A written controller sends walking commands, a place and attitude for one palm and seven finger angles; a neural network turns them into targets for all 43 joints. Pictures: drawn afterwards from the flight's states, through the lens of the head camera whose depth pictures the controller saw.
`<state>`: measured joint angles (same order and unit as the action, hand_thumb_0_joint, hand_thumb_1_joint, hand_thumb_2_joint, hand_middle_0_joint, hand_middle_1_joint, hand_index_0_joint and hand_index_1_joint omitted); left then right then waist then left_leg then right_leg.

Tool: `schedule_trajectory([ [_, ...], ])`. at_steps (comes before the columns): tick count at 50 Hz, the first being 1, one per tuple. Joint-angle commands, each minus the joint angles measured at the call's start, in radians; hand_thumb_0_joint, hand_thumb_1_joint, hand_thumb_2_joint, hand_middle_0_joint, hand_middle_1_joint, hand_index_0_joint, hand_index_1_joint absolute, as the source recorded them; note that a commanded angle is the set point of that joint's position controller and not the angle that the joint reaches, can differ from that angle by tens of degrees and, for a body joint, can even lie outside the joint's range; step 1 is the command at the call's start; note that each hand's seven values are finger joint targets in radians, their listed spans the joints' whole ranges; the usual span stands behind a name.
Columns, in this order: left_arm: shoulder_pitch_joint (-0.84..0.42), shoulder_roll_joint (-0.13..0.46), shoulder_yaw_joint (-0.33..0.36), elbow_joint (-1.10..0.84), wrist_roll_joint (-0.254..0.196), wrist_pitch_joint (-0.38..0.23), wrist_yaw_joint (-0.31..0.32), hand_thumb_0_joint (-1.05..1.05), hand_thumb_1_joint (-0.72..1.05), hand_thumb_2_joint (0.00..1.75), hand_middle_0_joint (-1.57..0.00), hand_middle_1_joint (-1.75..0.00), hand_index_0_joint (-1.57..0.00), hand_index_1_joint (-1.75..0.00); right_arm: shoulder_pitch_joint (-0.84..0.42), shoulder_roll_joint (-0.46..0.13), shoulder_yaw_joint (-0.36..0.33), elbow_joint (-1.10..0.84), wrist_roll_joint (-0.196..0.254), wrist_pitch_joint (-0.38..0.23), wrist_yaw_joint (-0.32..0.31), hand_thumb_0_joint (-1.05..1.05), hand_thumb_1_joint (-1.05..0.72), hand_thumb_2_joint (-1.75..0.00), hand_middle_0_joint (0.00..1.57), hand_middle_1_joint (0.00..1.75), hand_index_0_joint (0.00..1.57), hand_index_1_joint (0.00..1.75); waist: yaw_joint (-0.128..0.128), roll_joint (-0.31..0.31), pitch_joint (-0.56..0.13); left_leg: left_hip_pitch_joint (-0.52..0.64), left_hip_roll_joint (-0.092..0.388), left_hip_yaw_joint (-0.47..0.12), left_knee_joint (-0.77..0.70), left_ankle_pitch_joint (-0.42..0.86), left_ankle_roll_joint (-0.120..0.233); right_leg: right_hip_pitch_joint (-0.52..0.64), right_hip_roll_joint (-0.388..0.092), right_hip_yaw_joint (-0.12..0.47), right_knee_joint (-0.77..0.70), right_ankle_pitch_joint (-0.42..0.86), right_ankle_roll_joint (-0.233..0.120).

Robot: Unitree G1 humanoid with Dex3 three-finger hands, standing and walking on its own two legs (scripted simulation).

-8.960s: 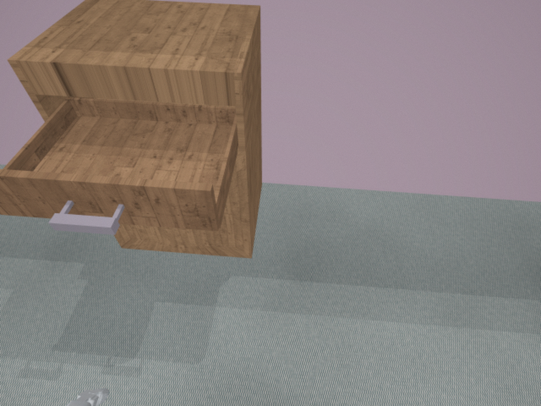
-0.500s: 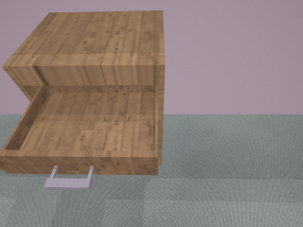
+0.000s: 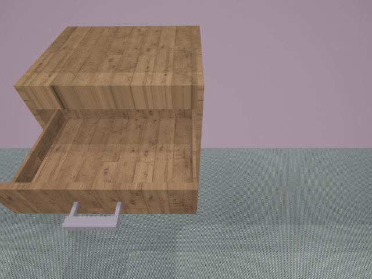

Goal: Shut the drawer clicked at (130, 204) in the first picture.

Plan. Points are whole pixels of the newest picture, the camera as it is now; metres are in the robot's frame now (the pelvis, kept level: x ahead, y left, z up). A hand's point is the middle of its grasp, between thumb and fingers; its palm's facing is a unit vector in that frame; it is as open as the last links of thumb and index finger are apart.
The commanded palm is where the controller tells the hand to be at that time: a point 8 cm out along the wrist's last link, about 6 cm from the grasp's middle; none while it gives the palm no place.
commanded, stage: come to a stop and stand still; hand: left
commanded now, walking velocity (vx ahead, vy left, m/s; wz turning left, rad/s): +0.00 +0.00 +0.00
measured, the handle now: (94, 214) +0.28 +0.26 -0.08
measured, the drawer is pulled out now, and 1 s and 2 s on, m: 0.30 0.30 0.30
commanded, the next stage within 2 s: look again from close up in 1.08 s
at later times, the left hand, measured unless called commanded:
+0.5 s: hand out of the picture +0.01 +0.16 -0.18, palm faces +0.06 -0.98 -0.17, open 7.4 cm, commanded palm none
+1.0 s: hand out of the picture -0.03 +0.18 -0.17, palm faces +0.06 -0.99 -0.16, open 7.4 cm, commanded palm none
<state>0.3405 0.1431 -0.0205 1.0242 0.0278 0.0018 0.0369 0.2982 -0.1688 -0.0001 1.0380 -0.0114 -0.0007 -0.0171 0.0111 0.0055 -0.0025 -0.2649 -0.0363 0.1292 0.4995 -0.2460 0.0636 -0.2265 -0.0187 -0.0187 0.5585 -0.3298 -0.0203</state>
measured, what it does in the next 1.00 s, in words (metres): stands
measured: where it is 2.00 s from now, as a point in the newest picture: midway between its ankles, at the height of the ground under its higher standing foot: outside the picture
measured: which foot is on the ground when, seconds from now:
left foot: down 0.00-1.00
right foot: down 0.00-1.00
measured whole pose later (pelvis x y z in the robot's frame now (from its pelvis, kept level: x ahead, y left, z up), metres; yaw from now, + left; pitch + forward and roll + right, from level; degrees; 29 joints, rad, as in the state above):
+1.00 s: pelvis +0.01 +0.02 +0.01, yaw +3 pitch -1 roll +0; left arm 0.36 0.16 -0.02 1.08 0.02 -0.01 0.04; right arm 0.29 -0.15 0.02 1.11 0.00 -0.01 -0.01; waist 0.01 -0.04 0.02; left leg -0.21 -0.06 0.09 0.42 -0.21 0.09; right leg -0.13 -0.03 -0.06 0.42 -0.29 0.01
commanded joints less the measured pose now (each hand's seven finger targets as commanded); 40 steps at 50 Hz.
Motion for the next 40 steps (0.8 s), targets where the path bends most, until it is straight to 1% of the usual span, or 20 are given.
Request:
schedule_trajectory([
  [1, 0.035, 0.092, 0.013, -0.022, -0.005, -0.025, 0.000, 0.00, 0.90, 0.90, -0.20, -0.30, -0.20, -0.30, 0.079, -0.067, -0.008, -0.002, 0.000, -0.021, -0.001, 0.00, -0.90, -0.90, 0.20, 0.30, 0.20, 0.30, -0.030, -0.090, 0.082, 0.091, 0.123, -0.161, -0.113, -0.024, -0.005, -0.126, -0.087, 0.123, -0.197, -0.004, -0.054],
  [2, 0.039, 0.092, 0.011, -0.016, -0.007, -0.026, -0.001, 0.00, 0.90, 0.90, -0.20, -0.30, -0.20, -0.30, 0.090, -0.062, -0.007, 0.008, 0.004, -0.025, -0.001, 0.00, -0.90, -0.90, 0.20, 0.30, 0.20, 0.30, -0.028, -0.090, 0.074, 0.096, 0.127, -0.164, -0.124, 0.012, 0.001, -0.105, -0.080, 0.108, -0.192, 0.047, -0.050],
  [5, 0.073, 0.074, 0.007, 0.007, -0.012, -0.031, 0.004, 0.00, 0.90, 0.90, -0.20, -0.30, -0.20, -0.30, 0.098, -0.059, 0.003, 0.036, 0.006, -0.039, -0.007, 0.00, -0.90, -0.90, 0.20, 0.30, 0.20, 0.30, -0.017, -0.008, 0.030, 0.121, 0.142, -0.166, -0.117, 0.177, 0.006, -0.040, -0.083, 0.095, -0.158, 0.196, -0.043],
  [6, 0.111, 0.105, 0.017, 0.055, -0.003, -0.043, 0.039, 0.00, 0.90, 0.90, -0.20, -0.30, -0.20, -0.30, -0.009, -0.101, -0.004, -0.040, 0.008, -0.032, -0.004, 0.00, -0.90, -0.90, 0.20, 0.30, 0.20, 0.30, 0.009, -0.107, 0.122, -0.031, 0.166, -0.169, 0.045, 0.148, -0.029, -0.042, -0.098, 0.096, -0.212, 0.248, -0.010],
  [7, 0.087, 0.130, 0.014, 0.048, -0.011, -0.046, 0.030, 0.00, 0.90, 0.90, -0.20, -0.30, -0.20, -0.30, -0.030, -0.085, 0.000, -0.051, 0.008, -0.017, 0.000, 0.00, -0.90, -0.90, 0.20, 0.30, 0.20, 0.30, -0.016, -0.060, 0.125, 0.007, 0.128, -0.164, 0.007, 0.039, -0.051, -0.091, -0.147, 0.134, -0.235, 0.239, -0.037],
  [8, 0.085, 0.115, 0.012, 0.032, -0.013, -0.050, 0.021, 0.00, 0.90, 0.90, -0.20, -0.30, -0.20, -0.30, 0.048, -0.032, 0.004, -0.024, -0.001, -0.023, 0.000, 0.00, -0.90, -0.90, 0.20, 0.30, 0.20, 0.30, -0.036, -0.037, 0.057, 0.024, 0.107, -0.158, -0.016, 0.007, -0.033, -0.034, -0.150, 0.135, -0.184, 0.237, -0.051],
  [9, 0.082, 0.090, 0.011, 0.034, -0.018, -0.052, 0.021, 0.00, 0.90, 0.90, -0.20, -0.30, -0.20, -0.30, 0.070, -0.038, 0.002, -0.012, -0.006, -0.026, -0.003, 0.00, -0.90, -0.90, 0.20, 0.30, 0.20, 0.30, -0.030, -0.005, 0.006, 0.029, 0.115, -0.162, 0.006, 0.033, -0.024, -0.004, -0.129, 0.112, -0.168, 0.198, -0.060],
  [10, 0.075, 0.089, 0.011, 0.037, -0.019, -0.051, 0.019, 0.00, 0.90, 0.90, -0.20, -0.30, -0.20, -0.30, 0.063, -0.039, -0.001, -0.005, -0.003, -0.024, -0.005, 0.00, -0.90, -0.90, 0.20, 0.30, 0.20, 0.30, -0.028, 0.020, 0.003, 0.021, 0.112, -0.163, 0.005, 0.034, -0.021, 0.002, -0.121, 0.111, -0.171, 0.164, -0.062],
  [12, 0.070, 0.098, 0.014, 0.027, -0.016, -0.046, 0.016, 0.00, 0.90, 0.90, -0.20, -0.30, -0.20, -0.30, 0.064, -0.043, -0.003, -0.002, 0.000, -0.023, -0.006, 0.00, -0.90, -0.90, 0.20, 0.30, 0.20, 0.30, -0.024, 0.048, -0.002, 0.026, 0.116, -0.165, -0.001, 0.068, -0.016, 0.012, -0.109, 0.102, -0.157, 0.186, -0.060],
  [15, 0.076, 0.075, 0.016, 0.039, -0.014, -0.048, 0.019, 0.00, 0.90, 0.90, -0.20, -0.30, -0.20, -0.30, 0.058, -0.040, -0.006, 0.006, 0.003, -0.023, -0.010, 0.00, -0.90, -0.90, 0.20, 0.30, 0.20, 0.30, -0.021, -0.023, 0.032, 0.009, 0.121, -0.176, 0.006, 0.135, -0.010, 0.012, -0.104, 0.090, -0.144, 0.290, -0.051],
  [17, 0.080, 0.074, 0.015, 0.033, -0.013, -0.047, 0.019, 0.00, 0.90, 0.90, -0.20, -0.30, -0.20, -0.30, 0.077, -0.048, -0.006, 0.016, 0.001, -0.028, -0.012, 0.00, -0.90, -0.90, 0.20, 0.30, 0.20, 0.30, -0.020, -0.011, 0.006, 0.039, 0.130, -0.172, 0.007, 0.231, -0.008, 0.040, -0.101, 0.077, -0.113, 0.400, -0.049],
  [18, 0.084, 0.069, 0.016, 0.034, -0.014, -0.047, 0.021, 0.00, 0.90, 0.90, -0.20, -0.30, -0.20, -0.30, 0.076, -0.050, -0.005, 0.021, 0.002, -0.030, -0.015, 0.00, -0.90, -0.90, 0.20, 0.30, 0.20, 0.30, -0.019, -0.032, 0.007, 0.040, 0.133, -0.178, 0.014, 0.270, -0.006, 0.050, -0.101, 0.072, -0.108, 0.430, -0.046],
  [21, 0.076, 0.070, 0.016, 0.029, -0.015, -0.041, 0.021, 0.00, 0.90, 0.90, -0.20, -0.30, -0.20, -0.30, 0.057, -0.052, -0.005, 0.025, 0.004, -0.025, -0.015, 0.00, -0.90, -0.90, 0.20, 0.30, 0.20, 0.30, -0.019, -0.037, 0.051, 0.032, 0.130, -0.182, -0.015, 0.230, -0.007, 0.037, -0.100, 0.067, -0.128, 0.368, -0.041],
  [23, 0.073, 0.073, 0.017, 0.022, -0.014, -0.035, 0.021, 0.00, 0.90, 0.90, -0.20, -0.30, -0.20, -0.30, 0.054, -0.060, -0.004, 0.030, 0.002, -0.028, -0.015, 0.00, -0.90, -0.90, 0.20, 0.30, 0.20, 0.30, -0.012, 0.001, 0.055, 0.044, 0.136, -0.194, -0.026, 0.293, -0.001, 0.037, -0.091, 0.062, -0.125, 0.328, -0.040],
  [26, 0.067, 0.080, 0.019, 0.015, -0.015, -0.031, 0.020, 0.00, 0.90, 0.90, -0.20, -0.30, -0.20, -0.30, 0.034, -0.066, -0.002, 0.025, 0.003, -0.025, -0.014, 0.00, -0.90, -0.90, 0.20, 0.30, 0.20, 0.30, -0.011, -0.012, 0.086, 0.036, 0.133, -0.199, -0.053, 0.245, -0.001, 0.031, -0.090, 0.059, -0.153, 0.267, -0.035],
  [27, 0.067, 0.083, 0.017, 0.014, -0.013, -0.029, 0.018, 0.00, 0.90, 0.90, -0.20, -0.30, -0.20, -0.30, 0.038, -0.070, -0.002, 0.029, 0.003, -0.027, -0.013, 0.00, -0.90, -0.90, 0.20, 0.30, 0.20, 0.30, -0.008, 0.009, 0.076, 0.046, 0.136, -0.205, -0.064, 0.263, 0.002, 0.036, -0.088, 0.056, -0.151, 0.255, -0.035],
  [31, 0.061, 0.092, 0.019, 0.004, -0.014, -0.027, 0.017, 0.00, 0.90, 0.90, -0.20, -0.30, -0.20, -0.30, 0.022, -0.080, -0.002, 0.025, 0.003, -0.025, -0.011, 0.00, -0.90, -0.90, 0.20, 0.30, 0.20, 0.30, -0.009, -0.020, 0.074, 0.062, 0.136, -0.207, -0.084, 0.227, 0.002, 0.039, -0.093, 0.054, -0.177, 0.219, -0.029],
  [32, 0.055, 0.094, 0.019, 0.002, -0.012, -0.023, 0.015, 0.00, 0.90, 0.90, -0.20, -0.30, -0.20, -0.30, 0.022, -0.086, -0.003, 0.026, 0.003, -0.027, -0.010, 0.00, -0.90, -0.90, 0.20, 0.30, 0.20, 0.30, -0.008, 0.002, 0.076, 0.068, 0.139, -0.207, -0.099, 0.227, 0.003, 0.035, -0.088, 0.048, -0.174, 0.201, -0.026],
  [36, 0.053, 0.098, 0.018, 0.001, -0.010, -0.020, 0.013, 0.00, 0.90, 0.90, -0.20, -0.30, -0.20, -0.30, 0.007, -0.096, -0.001, 0.023, 0.003, -0.023, -0.006, 0.00, -0.90, -0.90, 0.20, 0.30, 0.20, 0.30, -0.007, -0.002, 0.108, 0.045, 0.137, -0.222, -0.140, 0.107, 0.002, 0.020, -0.088, 0.047, -0.202, 0.129, -0.023],
  [40, 0.061, 0.098, 0.018, 0.004, -0.009, -0.019, 0.010, 0.00, 0.90, 0.90, -0.20, -0.30, -0.20, -0.30, 0.008, -0.102, -0.003, 0.026, 0.003, -0.024, -0.004, 0.00, -0.90, -0.90, 0.20, 0.30, 0.20, 0.30, -0.005, -0.005, 0.096, 0.048, 0.143, -0.236, -0.176, 0.038, 0.003, 0.021, -0.088, 0.037, -0.207, 0.100, -0.019],
])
